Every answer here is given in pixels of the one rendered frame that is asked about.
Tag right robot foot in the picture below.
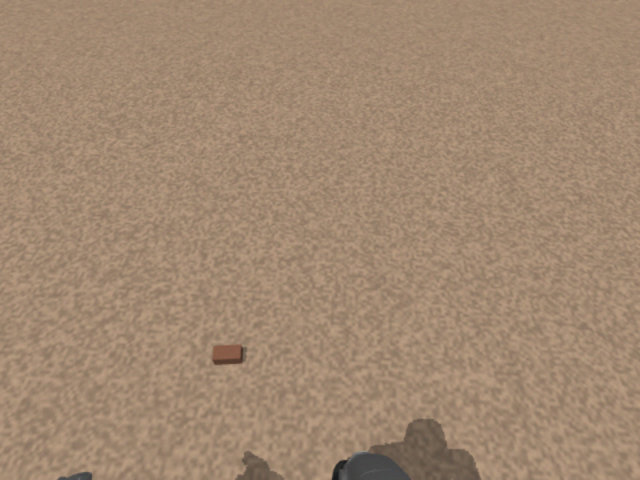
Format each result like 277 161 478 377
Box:
332 460 348 480

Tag small box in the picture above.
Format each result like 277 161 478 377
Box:
212 344 243 365

